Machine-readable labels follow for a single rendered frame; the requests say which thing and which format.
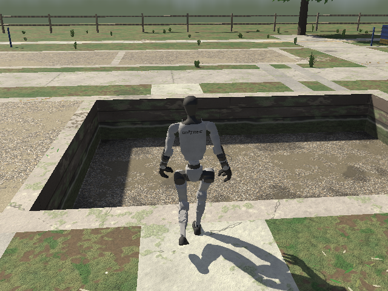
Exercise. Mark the right robot thigh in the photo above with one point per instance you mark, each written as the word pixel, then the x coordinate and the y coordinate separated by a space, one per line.
pixel 208 176

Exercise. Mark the robot right forearm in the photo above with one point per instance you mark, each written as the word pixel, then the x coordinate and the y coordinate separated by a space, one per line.
pixel 222 160

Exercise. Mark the left robot upper arm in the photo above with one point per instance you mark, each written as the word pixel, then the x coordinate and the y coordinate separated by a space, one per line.
pixel 173 128

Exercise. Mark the right robot shin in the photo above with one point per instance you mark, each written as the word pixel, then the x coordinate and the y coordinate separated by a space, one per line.
pixel 200 207

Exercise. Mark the left robot hand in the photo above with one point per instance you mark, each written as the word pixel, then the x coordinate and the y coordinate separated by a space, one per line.
pixel 167 169

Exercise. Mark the robot left forearm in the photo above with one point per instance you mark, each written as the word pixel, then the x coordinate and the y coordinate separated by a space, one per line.
pixel 164 160

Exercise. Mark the right robot upper arm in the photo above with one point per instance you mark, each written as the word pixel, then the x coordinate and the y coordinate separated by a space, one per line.
pixel 210 126

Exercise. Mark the right robot hand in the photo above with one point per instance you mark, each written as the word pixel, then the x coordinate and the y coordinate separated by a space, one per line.
pixel 225 172

